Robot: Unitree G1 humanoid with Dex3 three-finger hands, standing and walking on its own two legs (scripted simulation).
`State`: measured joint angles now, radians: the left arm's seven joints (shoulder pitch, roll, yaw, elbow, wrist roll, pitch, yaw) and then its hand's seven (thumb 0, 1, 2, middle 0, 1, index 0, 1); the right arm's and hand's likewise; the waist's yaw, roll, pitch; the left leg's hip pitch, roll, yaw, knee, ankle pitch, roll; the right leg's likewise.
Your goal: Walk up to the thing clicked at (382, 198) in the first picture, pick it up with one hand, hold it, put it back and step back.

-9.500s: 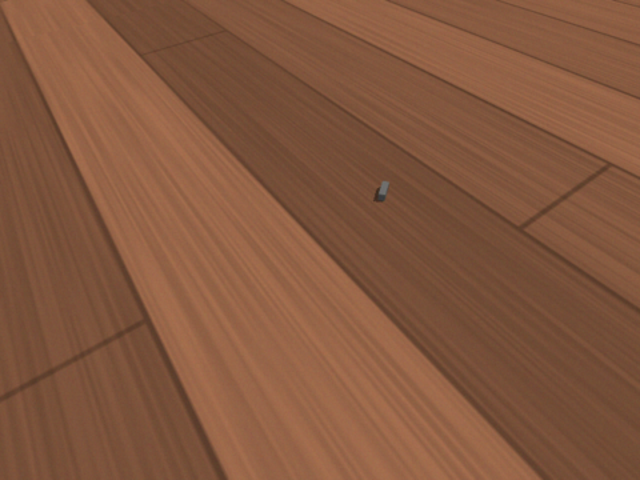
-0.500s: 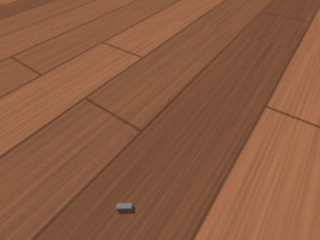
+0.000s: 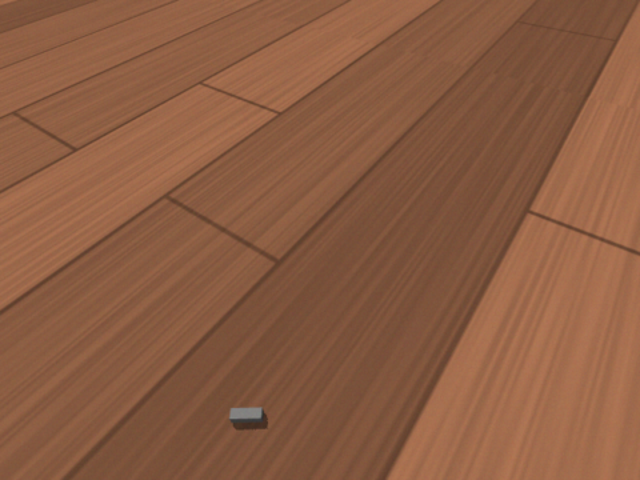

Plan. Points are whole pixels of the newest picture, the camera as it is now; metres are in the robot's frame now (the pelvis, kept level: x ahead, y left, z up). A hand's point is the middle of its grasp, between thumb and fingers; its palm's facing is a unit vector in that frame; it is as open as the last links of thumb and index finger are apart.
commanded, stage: stand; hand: left
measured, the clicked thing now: (246, 415) +0.44 +0.28 -0.76
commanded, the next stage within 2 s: none
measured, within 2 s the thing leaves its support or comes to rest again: neither
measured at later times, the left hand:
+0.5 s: hand out of the picture +0.07 +0.26 -0.15, palm faces -0.03 -0.93 -0.36, open 7.4 cm
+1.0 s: hand out of the picture +0.07 +0.25 -0.16, palm faces -0.03 -0.94 -0.35, open 7.4 cm
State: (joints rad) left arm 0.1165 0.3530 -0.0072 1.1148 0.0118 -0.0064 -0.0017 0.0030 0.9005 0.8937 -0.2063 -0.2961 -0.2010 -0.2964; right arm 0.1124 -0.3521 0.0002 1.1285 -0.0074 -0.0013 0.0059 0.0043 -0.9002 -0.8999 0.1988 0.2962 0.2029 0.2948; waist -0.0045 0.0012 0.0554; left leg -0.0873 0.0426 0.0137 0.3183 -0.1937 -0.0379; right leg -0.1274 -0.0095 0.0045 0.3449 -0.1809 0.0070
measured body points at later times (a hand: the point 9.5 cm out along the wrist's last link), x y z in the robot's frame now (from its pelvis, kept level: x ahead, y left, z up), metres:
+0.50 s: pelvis +0.00 +0.00 +0.00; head +0.01 +0.00 +0.45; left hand +0.07 +0.30 -0.13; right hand +0.08 -0.30 -0.14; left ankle -0.01 +0.14 -0.75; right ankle +0.01 -0.12 -0.75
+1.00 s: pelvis +0.00 +0.00 +0.00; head +0.01 +0.00 +0.45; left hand +0.07 +0.30 -0.13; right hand +0.07 -0.30 -0.14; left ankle -0.01 +0.14 -0.75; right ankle +0.01 -0.12 -0.75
